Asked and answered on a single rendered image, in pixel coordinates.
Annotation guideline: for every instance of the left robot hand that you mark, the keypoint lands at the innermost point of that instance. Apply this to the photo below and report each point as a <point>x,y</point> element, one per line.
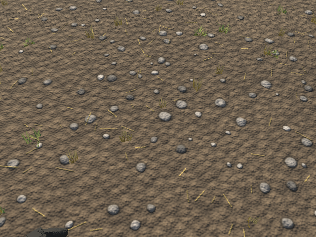
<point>49,232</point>

